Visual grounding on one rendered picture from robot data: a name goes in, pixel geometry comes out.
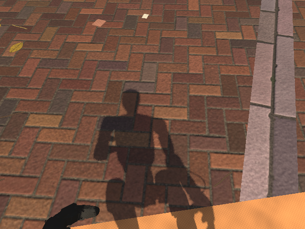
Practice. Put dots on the left robot hand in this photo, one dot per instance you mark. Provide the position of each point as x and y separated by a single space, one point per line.
71 214

